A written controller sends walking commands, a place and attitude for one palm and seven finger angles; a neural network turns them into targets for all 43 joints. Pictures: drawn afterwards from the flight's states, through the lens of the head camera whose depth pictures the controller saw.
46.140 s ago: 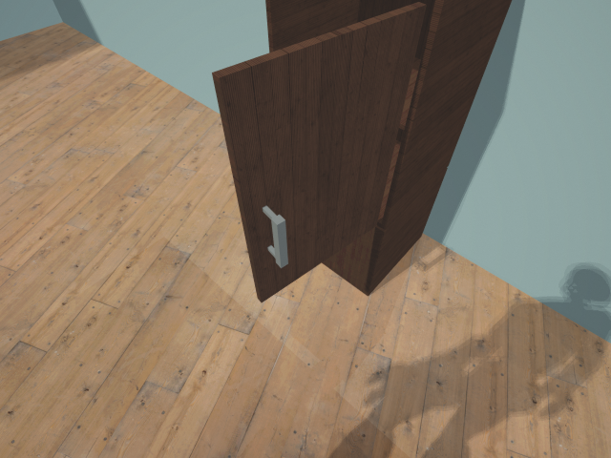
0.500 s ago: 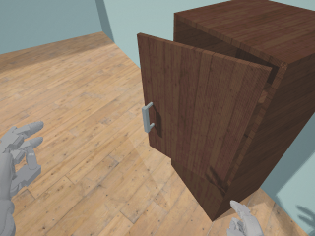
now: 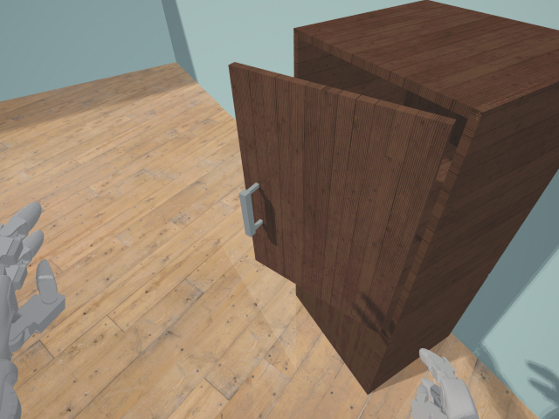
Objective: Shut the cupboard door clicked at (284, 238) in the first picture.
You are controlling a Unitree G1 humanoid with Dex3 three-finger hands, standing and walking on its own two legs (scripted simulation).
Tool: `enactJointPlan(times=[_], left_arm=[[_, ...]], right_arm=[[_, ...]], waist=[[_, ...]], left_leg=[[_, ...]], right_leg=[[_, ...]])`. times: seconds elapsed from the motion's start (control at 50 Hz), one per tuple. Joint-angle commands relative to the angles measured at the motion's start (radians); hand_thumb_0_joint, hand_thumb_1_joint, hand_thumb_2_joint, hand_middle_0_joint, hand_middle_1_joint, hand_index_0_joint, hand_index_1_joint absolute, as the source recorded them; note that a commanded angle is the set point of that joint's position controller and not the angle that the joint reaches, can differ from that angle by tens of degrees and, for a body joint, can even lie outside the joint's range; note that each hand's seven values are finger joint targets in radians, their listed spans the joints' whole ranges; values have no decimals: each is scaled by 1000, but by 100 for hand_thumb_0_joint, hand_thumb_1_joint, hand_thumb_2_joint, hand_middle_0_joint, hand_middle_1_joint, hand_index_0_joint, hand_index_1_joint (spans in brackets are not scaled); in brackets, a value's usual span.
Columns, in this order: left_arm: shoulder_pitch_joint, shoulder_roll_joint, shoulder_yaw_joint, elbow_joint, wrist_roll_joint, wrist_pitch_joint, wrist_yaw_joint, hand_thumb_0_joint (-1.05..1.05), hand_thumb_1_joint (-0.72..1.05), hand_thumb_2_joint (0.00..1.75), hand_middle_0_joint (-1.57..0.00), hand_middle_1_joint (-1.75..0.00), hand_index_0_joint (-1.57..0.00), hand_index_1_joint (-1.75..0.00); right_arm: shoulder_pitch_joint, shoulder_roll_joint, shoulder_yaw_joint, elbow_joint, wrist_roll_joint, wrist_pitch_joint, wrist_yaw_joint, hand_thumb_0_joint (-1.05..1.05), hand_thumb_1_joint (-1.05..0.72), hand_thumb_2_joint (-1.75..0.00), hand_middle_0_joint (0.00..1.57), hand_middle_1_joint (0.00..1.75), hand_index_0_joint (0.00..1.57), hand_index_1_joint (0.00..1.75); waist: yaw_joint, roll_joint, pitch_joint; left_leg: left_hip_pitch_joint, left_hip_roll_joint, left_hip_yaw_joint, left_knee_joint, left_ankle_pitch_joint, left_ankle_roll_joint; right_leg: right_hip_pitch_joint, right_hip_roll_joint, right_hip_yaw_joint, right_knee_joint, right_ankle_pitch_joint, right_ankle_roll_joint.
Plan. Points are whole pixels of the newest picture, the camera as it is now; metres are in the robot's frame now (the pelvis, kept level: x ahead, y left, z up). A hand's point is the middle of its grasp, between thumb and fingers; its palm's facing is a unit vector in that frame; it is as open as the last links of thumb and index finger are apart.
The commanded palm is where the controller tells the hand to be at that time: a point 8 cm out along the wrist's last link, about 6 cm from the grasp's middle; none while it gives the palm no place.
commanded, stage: step back with the hand held close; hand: left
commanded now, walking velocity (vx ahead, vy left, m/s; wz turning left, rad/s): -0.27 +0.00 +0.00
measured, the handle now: (252, 210) +0.61 +0.15 -0.09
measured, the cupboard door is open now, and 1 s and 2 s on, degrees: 23 23 23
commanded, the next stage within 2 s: stop stepping back and stand still in 1.44 s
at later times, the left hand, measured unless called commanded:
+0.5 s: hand (26, 310) +0.17 +0.30 +0.16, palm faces +0.37 -0.78 -0.50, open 7.4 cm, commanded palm +0.11 +0.33 +0.17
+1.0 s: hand out of the picture +0.09 +0.30 +0.16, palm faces +0.49 -0.77 -0.42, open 7.4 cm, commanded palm +0.03 +0.33 +0.17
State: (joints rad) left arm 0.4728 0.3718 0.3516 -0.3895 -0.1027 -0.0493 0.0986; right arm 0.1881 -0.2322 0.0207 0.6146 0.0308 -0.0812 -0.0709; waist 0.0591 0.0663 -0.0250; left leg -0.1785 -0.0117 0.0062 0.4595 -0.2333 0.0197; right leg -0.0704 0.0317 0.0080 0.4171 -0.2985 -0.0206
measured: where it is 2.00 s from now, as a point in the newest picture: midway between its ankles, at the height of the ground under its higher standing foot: outside the picture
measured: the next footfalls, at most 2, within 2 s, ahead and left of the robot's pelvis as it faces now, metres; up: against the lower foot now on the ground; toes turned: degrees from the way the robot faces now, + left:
right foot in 1.30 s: -0.21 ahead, -0.11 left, +0.00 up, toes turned +5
left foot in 1.66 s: -0.06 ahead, +0.13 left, +0.00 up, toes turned +2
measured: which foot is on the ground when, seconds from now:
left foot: down 0.00-1.00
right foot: down 0.00-1.00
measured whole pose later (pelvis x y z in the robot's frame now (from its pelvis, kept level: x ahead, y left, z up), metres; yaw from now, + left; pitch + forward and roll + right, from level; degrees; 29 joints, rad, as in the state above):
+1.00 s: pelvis -0.11 +0.03 -0.02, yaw +2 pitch +0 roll -2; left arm 0.50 0.41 0.44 -0.50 -0.04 -0.25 0.17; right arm 0.22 -0.23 0.00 0.61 -0.01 -0.05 -0.06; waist 0.00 0.00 0.00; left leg -0.51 -0.01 0.03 0.68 -0.32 0.03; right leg -0.39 0.01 -0.01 0.61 -0.23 0.02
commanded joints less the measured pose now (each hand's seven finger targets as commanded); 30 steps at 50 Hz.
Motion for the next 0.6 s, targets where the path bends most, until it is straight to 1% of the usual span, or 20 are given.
enactJointPlan(times=[0.0, 0.02, 0.04, 0.06, 0.1, 0.14, 0.2, 0.24, 0.28, 0.32, 0.34, 0.36, 0.38, 0.42, 0.44, 0.46, 0.52, 0.54, 0.56, 0.58], left_arm=[[-164, 287, 216, -236, 14, -107, 19, 0, 90, 90, -20, -30, -20, -30], [-98, 234, 172, -157, 15, -118, 15, 0, 90, 90, -20, -30, -20, -30], [-96, 242, 173, -166, 18, -130, 15, 0, 90, 90, -20, -30, -20, -30], [-76, 221, 153, -156, 19, -136, 13, 0, 90, 90, -20, -30, -20, -30], [-35, 210, 146, -151, 19, -143, 15, 0, 90, 90, -20, -30, -20, -30], [-28, 233, 163, -184, 19, -147, 21, 0, 90, 90, -20, -30, -20, -30], [-5, 246, 174, -220, 18, -144, 29, 0, 90, 90, -20, -30, -20, -30], [15, 277, 205, -225, 18, -138, 35, 0, 90, 90, -20, -30, -20, -30], [35, 260, 194, -243, 15, -137, 38, 0, 90, 90, -20, -30, -20, -30], [50, 258, 195, -252, 14, -138, 42, 0, 90, 90, -20, -30, -20, -30], [64, 286, 228, -254, 16, -143, 44, 0, 90, 90, -20, -30, -20, -30], [69, 263, 207, -266, 15, -146, 44, 0, 90, 90, -20, -30, -20, -30], [70, 266, 211, -267, 14, -148, 45, 0, 90, 90, -20, -30, -20, -30], [81, 262, 217, -264, 16, -156, 48, 0, 90, 90, -20, -30, -20, -30], [89, 282, 239, -264, 22, -162, 50, 0, 90, 90, -20, -30, -20, -30], [83, 255, 217, -261, 20, -166, 49, 0, 90, 90, -20, -30, -20, -30], [59, 245, 218, -251, 31, -182, 54, 0, 90, 90, -20, -30, -20, -30], [59, 270, 246, -245, 38, -190, 55, 0, 90, 90, -20, -30, -20, -30], [47, 237, 216, -247, 37, -193, 54, 0, 90, 90, -20, -30, -20, -30], [28, 235, 211, -264, 43, -202, 54, 0, 90, 90, -20, -30, -20, -30]], right_arm=[[-123, -121, -42, -186, 3, -22, -11, 0, -90, -90, 20, 30, 20, 30], [-125, -110, -41, -163, -3, -8, -13, 0, -90, -90, 20, 30, 20, 30], [-124, -112, -45, -165, -5, 2, -13, 0, -90, -90, 20, 30, 20, 30], [-130, -105, -47, -165, -4, 12, -14, 0, -90, -90, 20, 30, 20, 30], [-121, -109, -54, -169, -3, 30, -17, 0, -90, -90, 20, 30, 20, 30], [-127, -116, -59, -176, -3, 40, -24, 0, -90, -90, 20, 30, 20, 30], [-127, -118, -60, -199, -1, 65, -31, 0, -90, -90, 20, 30, 20, 30], [-129, -123, -63, -206, -2, 76, -34, 0, -90, -90, 20, 30, 20, 30], [-121, -122, -63, -220, 1, 87, -33, 0, -90, -90, 20, 30, 20, 30], [-118, -125, -64, -227, 2, 91, -32, 0, -90, -90, 20, 30, 20, 30], [-121, -132, -67, -225, -2, 89, -33, 0, -90, -90, 20, 30, 20, 30], [-115, -126, -64, -229, -1, 88, -31, 0, -90, -90, 20, 30, 20, 30], [-115, -130, -64, -232, -2, 86, -30, 0, -90, -90, 20, 30, 20, 30], [-110, -134, -66, -233, -4, 80, -29, 0, -90, -90, 20, 30, 20, 30], [-111, -142, -69, -228, -7, 74, -29, 0, -90, -90, 20, 30, 20, 30], [-108, -136, -63, -232, -7, 71, -29, 0, -90, -90, 20, 30, 20, 30], [-101, -145, -66, -230, -6, 57, -30, 0, -90, -90, 20, 30, 20, 30], [-101, -151, -68, -224, -9, 48, -30, 0, -90, -90, 20, 30, 20, 30], [-96, -144, -63, -226, -8, 45, -29, 0, -90, -90, 20, 30, 20, 30], [-96, -149, -65, -227, -7, 38, -28, 0, -90, -90, 20, 30, 20, 30]], waist=[[-36, -21, -12], [-45, -66, -20], [-43, -93, -15], [-47, -101, -34], [-49, -75, -89], [-47, -30, -131], [-48, -28, -162], [-43, -30, -174], [-47, -28, -180], [-49, -14, -168], [-42, 0, -176], [-47, 5, -169], [-46, 6, -164], [-46, 17, -149], [-43, 33, -150], [-48, 23, -131], [-53, 31, -98], [-50, 26, -95], [-56, 19, -83], [-57, 35, -79]], left_leg=[[30, 36, -19, 22, 111, 40], [25, 29, -25, 53, 100, 36], [11, 26, -23, 72, 118, 31], [7, 28, -18, 82, 128, 29], [17, 39, -19, 69, 194, 27], [37, 55, -22, 52, 287, 27], [33, 79, -41, 33, 432, 30], [14, 87, -46, 26, 449, 29], [-14, 96, -55, 18, 449, 27], [-48, 103, -65, -2, 390, 29], [-70, 110, -76, -15, 377, 31], [-91, 112, -81, -22, 364, 30], [-112, 119, -90, -36, 323, 32], [-174, 131, -105, -67, 211, 43], [-205, 135, -115, -83, 159, 47], [-248, 137, -122, -95, 100, 50], [-382, 144, -138, -132, -163, 67], [-422, 148, -155, -148, -224, 73], [-447, 143, -153, -145, -263, 73], [-467, 147, -160, -153, -314, 76]], right_leg=[[-181, -101, 82, -135, 232, 26], [-195, -130, 95, -143, 243, 17], [-198, -144, 94, -136, 312, 17], [-196, -156, 94, -115, 353, 16], [-165, -150, 75, -63, 407, 17], [-149, -136, 51, -27, 446, 27], [-115, -103, 26, 27, 484, 30], [-101, -94, 23, 43, 483, 32], [-82, -87, 24, 64, 468, 28], [-90, -80, 26, 68, 401, 29], [-74, -75, 24, 77, 392, 29], [-70, -71, 20, 85, 368, 28], [-73, -63, 21, 90, 330, 31], [-57, -51, 20, 101, 270, 35], [-36, -44, 20, 109, 259, 35], [-32, -44, 20, 116, 231, 36], [11, -36, 34, 139, 173, 37], [39, -32, 37, 146, 170, 38], [33, -36, 40, 149, 152, 35], [36, -30, 41, 157, 131, 36]])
